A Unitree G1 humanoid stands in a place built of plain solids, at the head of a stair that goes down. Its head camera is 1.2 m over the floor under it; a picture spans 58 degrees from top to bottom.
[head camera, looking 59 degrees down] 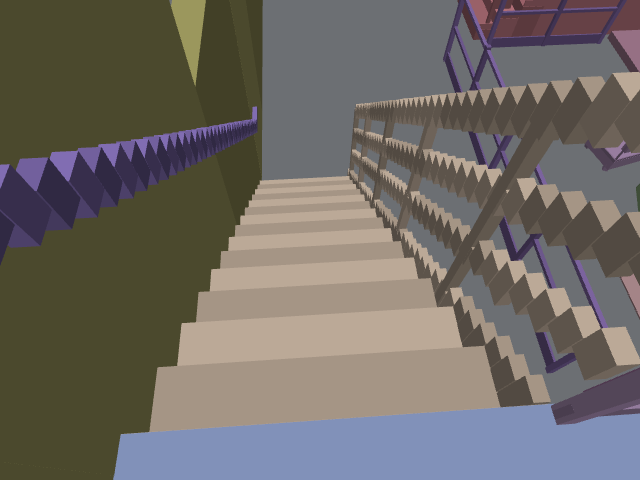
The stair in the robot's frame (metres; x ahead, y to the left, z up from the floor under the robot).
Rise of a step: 0.20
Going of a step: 0.22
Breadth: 1.16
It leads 4 degrees to the left of straight ahead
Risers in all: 15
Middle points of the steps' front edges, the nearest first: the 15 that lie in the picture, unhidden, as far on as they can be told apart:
0.18 -0.02 0.00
0.40 -0.01 -0.20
0.62 0.01 -0.40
0.85 0.02 -0.61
1.07 0.03 -0.81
1.29 0.05 -1.01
1.51 0.06 -1.21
1.73 0.08 -1.42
1.95 0.09 -1.62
2.18 0.11 -1.82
2.40 0.12 -2.03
2.62 0.14 -2.23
2.84 0.15 -2.43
3.06 0.17 -2.63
3.29 0.18 -2.84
